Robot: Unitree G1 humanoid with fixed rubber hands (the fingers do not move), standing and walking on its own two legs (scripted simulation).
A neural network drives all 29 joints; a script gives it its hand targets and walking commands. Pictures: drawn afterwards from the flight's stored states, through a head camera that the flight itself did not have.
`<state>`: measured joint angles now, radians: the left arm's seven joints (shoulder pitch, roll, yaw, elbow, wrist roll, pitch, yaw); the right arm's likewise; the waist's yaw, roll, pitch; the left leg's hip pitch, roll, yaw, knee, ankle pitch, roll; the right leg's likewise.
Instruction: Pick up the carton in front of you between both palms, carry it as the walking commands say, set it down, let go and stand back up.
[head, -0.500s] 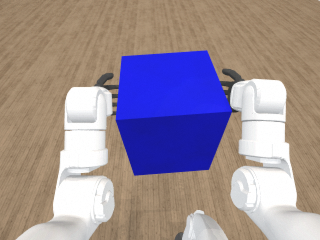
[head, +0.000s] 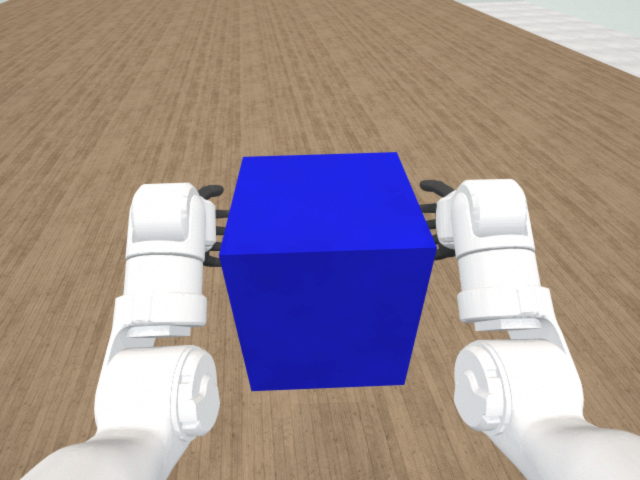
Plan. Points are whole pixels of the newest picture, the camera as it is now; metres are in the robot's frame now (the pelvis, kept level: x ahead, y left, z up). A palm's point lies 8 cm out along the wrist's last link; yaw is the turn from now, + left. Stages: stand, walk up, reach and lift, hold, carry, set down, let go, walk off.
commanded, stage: carry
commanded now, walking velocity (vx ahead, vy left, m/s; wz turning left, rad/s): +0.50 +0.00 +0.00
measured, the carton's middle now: (324, 271) +0.38 -0.01 +0.10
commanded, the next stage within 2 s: none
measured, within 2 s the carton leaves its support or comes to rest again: neither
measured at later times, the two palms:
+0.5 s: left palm (243, 188) +0.59 +0.11 +0.10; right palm (405, 176) +0.61 -0.18 +0.10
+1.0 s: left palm (244, 125) +0.83 +0.13 +0.11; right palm (376, 119) +0.83 -0.17 +0.12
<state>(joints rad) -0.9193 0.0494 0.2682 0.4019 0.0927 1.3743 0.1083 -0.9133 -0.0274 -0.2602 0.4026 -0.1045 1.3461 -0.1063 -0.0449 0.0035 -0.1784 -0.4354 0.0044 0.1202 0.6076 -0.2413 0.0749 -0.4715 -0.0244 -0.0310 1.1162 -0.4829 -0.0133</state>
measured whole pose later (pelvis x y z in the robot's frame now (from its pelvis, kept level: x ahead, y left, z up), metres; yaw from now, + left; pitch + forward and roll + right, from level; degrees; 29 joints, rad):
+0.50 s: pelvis +0.26 -0.05 +0.02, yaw +2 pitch +6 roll +2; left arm -0.55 -0.07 0.21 0.07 0.11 1.23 0.12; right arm -0.58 0.05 -0.21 0.10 -0.09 1.23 -0.12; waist 0.01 0.00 -0.03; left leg -0.53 0.03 0.07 0.93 -0.37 -0.02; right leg -0.31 -0.05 -0.17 0.37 -0.17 -0.05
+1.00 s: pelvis +0.57 -0.01 +0.02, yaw -1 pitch +4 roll +0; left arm -0.16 -0.13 0.11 -0.27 0.15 1.26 0.10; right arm -0.18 0.14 -0.09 -0.25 -0.13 1.21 -0.10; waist -0.02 0.00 -0.18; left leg -0.08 0.03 0.18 0.27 -0.26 0.02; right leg -0.58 -0.10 -0.12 0.65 -0.17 0.03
